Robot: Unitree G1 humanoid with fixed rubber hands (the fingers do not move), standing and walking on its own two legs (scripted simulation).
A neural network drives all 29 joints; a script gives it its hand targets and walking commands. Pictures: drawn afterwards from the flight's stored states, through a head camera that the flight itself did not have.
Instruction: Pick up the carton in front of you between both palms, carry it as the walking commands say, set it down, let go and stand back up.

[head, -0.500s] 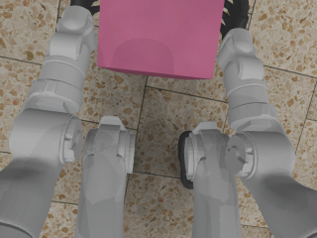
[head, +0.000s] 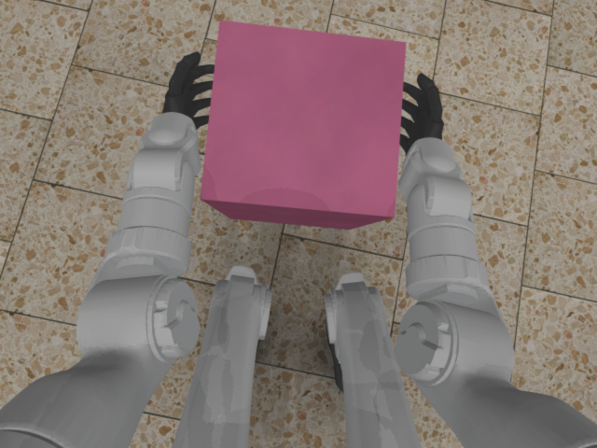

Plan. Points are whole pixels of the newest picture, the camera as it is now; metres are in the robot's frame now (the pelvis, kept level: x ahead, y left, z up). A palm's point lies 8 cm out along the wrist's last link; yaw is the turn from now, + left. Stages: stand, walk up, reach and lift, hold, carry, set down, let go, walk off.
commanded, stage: reach and lift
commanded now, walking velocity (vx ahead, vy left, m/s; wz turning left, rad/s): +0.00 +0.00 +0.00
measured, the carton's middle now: (299, 149) +0.48 +0.02 -0.13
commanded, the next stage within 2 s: none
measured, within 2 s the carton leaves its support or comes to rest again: neither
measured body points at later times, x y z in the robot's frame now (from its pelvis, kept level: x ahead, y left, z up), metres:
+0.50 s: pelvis +0.05 +0.00 +0.14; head +0.20 +0.01 +0.56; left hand +0.45 +0.16 +0.09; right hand +0.45 -0.14 +0.09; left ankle +0.11 +0.13 -0.46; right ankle +0.11 -0.13 -0.46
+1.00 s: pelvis +0.10 +0.00 +0.26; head +0.12 +0.00 +0.71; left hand +0.41 +0.16 +0.24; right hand +0.42 -0.15 +0.24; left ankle +0.11 +0.13 -0.46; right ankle +0.11 -0.13 -0.46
